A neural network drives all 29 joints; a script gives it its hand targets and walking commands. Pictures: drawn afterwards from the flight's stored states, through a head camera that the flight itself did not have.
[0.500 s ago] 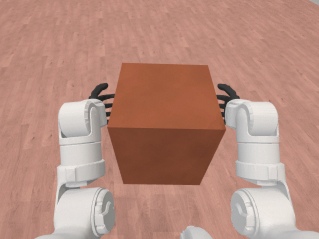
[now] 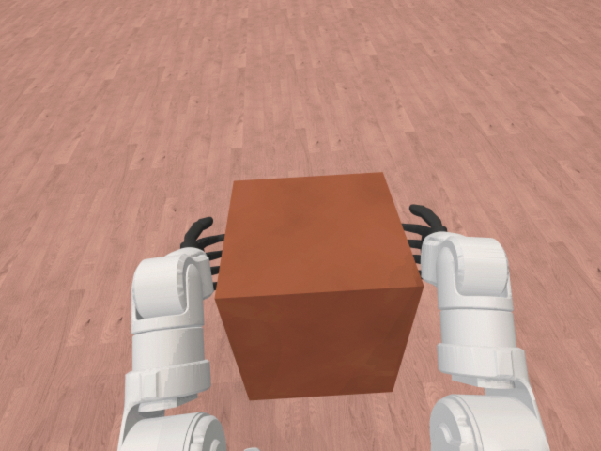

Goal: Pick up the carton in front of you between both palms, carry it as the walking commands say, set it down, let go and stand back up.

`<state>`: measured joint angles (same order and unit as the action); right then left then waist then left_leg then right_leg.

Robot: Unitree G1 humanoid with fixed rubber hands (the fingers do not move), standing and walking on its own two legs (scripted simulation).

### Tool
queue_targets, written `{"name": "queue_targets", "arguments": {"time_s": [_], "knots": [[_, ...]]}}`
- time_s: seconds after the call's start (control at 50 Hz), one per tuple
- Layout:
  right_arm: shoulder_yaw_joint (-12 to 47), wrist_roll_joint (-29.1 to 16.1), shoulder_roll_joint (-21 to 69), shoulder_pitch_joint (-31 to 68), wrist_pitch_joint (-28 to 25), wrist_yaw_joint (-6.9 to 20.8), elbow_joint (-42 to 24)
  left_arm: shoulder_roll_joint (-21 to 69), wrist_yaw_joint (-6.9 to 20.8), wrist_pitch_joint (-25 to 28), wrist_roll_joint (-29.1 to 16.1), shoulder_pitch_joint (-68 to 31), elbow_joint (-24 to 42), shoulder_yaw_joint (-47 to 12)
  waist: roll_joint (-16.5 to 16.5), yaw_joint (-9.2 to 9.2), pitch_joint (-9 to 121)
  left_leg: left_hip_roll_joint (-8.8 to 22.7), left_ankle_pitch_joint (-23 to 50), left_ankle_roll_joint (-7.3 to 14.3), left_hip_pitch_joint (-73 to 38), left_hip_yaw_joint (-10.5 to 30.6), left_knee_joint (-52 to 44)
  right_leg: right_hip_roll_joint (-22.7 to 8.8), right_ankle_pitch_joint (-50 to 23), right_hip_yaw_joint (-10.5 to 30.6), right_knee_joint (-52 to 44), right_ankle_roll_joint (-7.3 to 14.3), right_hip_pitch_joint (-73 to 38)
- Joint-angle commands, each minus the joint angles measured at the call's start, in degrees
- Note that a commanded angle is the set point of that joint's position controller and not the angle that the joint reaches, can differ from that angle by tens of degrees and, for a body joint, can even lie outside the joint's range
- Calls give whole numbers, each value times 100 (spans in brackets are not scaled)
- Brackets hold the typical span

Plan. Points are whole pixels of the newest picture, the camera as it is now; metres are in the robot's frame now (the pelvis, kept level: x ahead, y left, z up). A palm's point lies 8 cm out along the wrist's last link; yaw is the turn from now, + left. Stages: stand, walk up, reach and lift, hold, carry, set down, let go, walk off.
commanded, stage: carry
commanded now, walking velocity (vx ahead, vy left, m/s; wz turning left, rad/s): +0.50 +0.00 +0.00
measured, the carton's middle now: (314, 288) +0.35 +0.00 +0.02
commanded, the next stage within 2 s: none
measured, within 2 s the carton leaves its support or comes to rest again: neither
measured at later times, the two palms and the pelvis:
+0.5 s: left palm (221, 151) +0.59 +0.16 +0.09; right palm (396, 147) +0.57 -0.14 +0.09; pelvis +0.32 +0.02 -0.01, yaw -2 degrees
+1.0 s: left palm (235, 111) +0.73 +0.15 +0.08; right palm (384, 101) +0.73 -0.15 +0.08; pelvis +0.47 +0.00 -0.02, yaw +1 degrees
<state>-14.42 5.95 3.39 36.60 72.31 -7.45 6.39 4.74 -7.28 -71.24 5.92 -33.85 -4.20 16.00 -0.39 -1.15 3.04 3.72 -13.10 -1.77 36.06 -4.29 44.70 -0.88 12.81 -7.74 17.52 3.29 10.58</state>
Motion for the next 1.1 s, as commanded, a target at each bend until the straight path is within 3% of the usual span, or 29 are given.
{"name": "queue_targets", "arguments": {"time_s": [0.0, 0.08, 0.12, 0.14, 0.16, 0.18, 0.2, 0.24, 0.26, 0.3, 0.38, 0.48, 0.54, 0.56, 0.58, 0.6, 0.62, 0.66, 0.7, 0.74, 0.76, 0.8, 0.84, 0.88, 0.96, 1.08], "knots": [[3832, -2121, 6773, 2928, -303, 1275, -870, 6510, 1628, 131, -2461, -3528, 1031, -3946, 859, -25, 2186, -134, 725, 7, 19, -358, -1005, -1176, -3154, 703, -220, 347, -2266], [4446, -2100, 6401, 1785, -341, 1335, -1944, 6129, 1592, 230, -2242, -2129, 2024, -4549, 974, -58, 2061, -359, 1381, 162, -872, -765, -2150, -1007, -3898, 261, 250, 167, -2307], [4621, -2086, 6167, 1337, -346, 1431, -2148, 5850, 1594, 217, -2101, -1533, 2137, -4688, 777, 83, 2497, -508, 1459, 329, -2842, -1055, -2496, -840, -4089, -180, 1480, -89, -1491], [4643, -2038, 6014, 898, -340, 1489, -2150, 5669, 1618, 212, -2056, -1273, 2215, -4780, 495, 221, 2810, 172, 1051, 502, -4248, -273, -2262, -769, -2811, -156, 2463, -254, -370], [4585, -1912, 5707, 622, -355, 1526, -2126, 5729, 1663, 161, -2137, -1154, 2274, -4948, -799, 258, 3419, 1698, 896, 1222, -5788, 2055, -2077, -345, -959, 14, 3989, -468, 1374], [4617, -1853, 5717, 309, -379, 1549, -2017, 5668, 1713, 141, -2156, -985, 2260, -4982, -1685, 277, 3166, 2064, 1233, 1739, -6266, 3259, -2581, 283, 1493, 309, 4964, -496, 2914], [4638, -1938, 5904, 148, -376, 1594, -2085, 5714, 1741, 164, -2189, -853, 2205, -5031, -1310, 267, 2857, 2065, 1455, 1720, -6011, 2868, -2554, -22, 1602, 675, 5560, -366, 3422], [4715, -2067, 6126, 139, -431, 1662, -2401, 5833, 1782, 229, -2315, -795, 2490, -5109, -314, 259, 2363, 1834, 1670, 1297, -4944, 2012, -2783, -501, 1015, 793, 4980, -308, 3260], [4775, -2154, 6155, 242, -445, 1680, -2562, 5877, 1784, 249, -2357, -790, 2572, -5144, -236, 222, 2161, 1710, 1287, 1124, -4336, 1628, -3047, -634, 818, 806, 4442, -340, 2939], [4842, -2260, 6061, 192, -428, 1715, -2727, 5895, 1747, 266, -2362, -588, 2607, -5173, -533, 193, 1958, 1479, 1152, 1024, -3724, 934, -3305, -542, 616, 510, 3687, -434, 2471], [4847, -2311, 5675, -221, -351, 1786, -2704, 5659, 1625, 247, -2164, -52, 2503, -5144, -836, 180, 1614, 1068, 2453, 854, -3364, -112, -3136, -327, -195, -28, 2183, -533, 2017], [4776, -2218, 5342, -320, -240, 1776, -2671, 5299, 1613, 102, -2117, -33, 2526, -5048, -867, 226, 1285, 904, 2877, 555, -3151, -509, -2686, -150, -1490, -329, 1274, -474, 1289], [4708, -2134, 5097, -187, -149, 1748, -2509, 5051, 1640, 3, -2085, -24, 2361, -4917, -450, 126, 1130, 615, 2298, 160, -2558, -722, -1652, -160, -2331, -467, 330, -435, -118], [4670, -2101, 4958, -150, -115, 1733, -2423, 4894, 1645, -40, -2069, -61, 2290, -4854, -178, 126, 1329, 516, 1387, -43, -2124, -702, -1148, -748, -3575, 64, 539, -401, -872], [4731, -2143, 4958, 15, -43, 1700, -2429, 4848, 1653, -60, -2021, -105, 2114, -4765, 684, 74, 1854, 262, -454, -205, -1387, -467, -329, -1752, -5634, 1128, 960, 184, -1945], [4777, -2222, 5046, 70, 24, 1684, -2419, 4898, 1649, -30, -2011, 53, 1854, -4656, 1384, 52, 2368, 21, -1719, -232, -1190, -283, 187, -2199, -5198, 1909, 748, 783, -2219], [4783, -2265, 5170, 80, 5, 1706, -2394, 5088, 1656, 8, -2069, 110, 1886, -4659, 1160, 88, 2302, 29, -2187, -157, -1170, 4, 191, -2155, -4324, 2044, 378, 834, -1849], [4838, -2340, 5565, 289, -96, 1748, -2399, 5527, 1688, 84, -2162, -179, 2078, -4725, 865, 109, 2182, 101, -2311, -1, -1501, 124, -770, -1891, -2745, 1590, -1, 515, -1286], [4907, -2349, 5832, 392, -209, 1745, -2507, 5802, 1739, 163, -2241, -286, 2185, -4810, 921, 101, 2264, 6, -1297, 25, -2218, -139, -1675, -1545, -1410, 1007, -175, 137, -813], [4973, -2280, 5929, 298, -305, 1722, -2628, 5889, 1794, 236, -2286, -277, 2318, -4903, 712, 111, 2321, 127, -446, 28, -2594, -213, -2100, -1293, -455, 618, -208, -103, -583], [4983, -2221, 5911, 314, -346, 1703, -2695, 5915, 1824, 252, -2339, -427, 2419, -4993, 435, 127, 2173, 289, -324, 0, -2437, -89, -2248, -1172, -543, 439, -30, -121, -707], [4981, -2203, 5827, 250, -325, 1690, -2759, 5779, 1806, 259, -2356, -414, 2468, -5017, 104, 117, 2061, 581, 176, -14, -2536, 84, -2108, -1017, -1757, 373, 456, -121, -581], [4889, -2178, 5654, 22, -288, 1683, -2760, 5592, 1767, 201, -2352, -325, 2543, -5030, 44, 121, 2127, 604, 823, 4, -2490, 67, -1884, -1037, -2893, 326, 937, -72, -690], [4802, -2123, 5474, -235, -221, 1680, -2605, 5403, 1728, 127, -2266, -102, 2433, -4989, -6, 122, 2143, 585, 1496, 8, -2524, 64, -1714, -1016, -3367, 263, 1227, -27, -596], [4686, -2031, 5337, -408, -138, 1706, -2229, 5253, 1706, 40, -2119, 89, 2083, -4915, -163, 121, 1911, 601, 2349, 12, -2508, 84, -1556, -932, -3293, 149, 1509, -40, -248], [4821, -2230, 5595, 148, -216, 1757, -2480, 5511, 1727, 107, -2250, -391, 2297, -5008, -122, 137, 1728, 594, 2162, 102, -2399, 134, -1550, -893, -2686, 149, 1569, -60, -112]]}}
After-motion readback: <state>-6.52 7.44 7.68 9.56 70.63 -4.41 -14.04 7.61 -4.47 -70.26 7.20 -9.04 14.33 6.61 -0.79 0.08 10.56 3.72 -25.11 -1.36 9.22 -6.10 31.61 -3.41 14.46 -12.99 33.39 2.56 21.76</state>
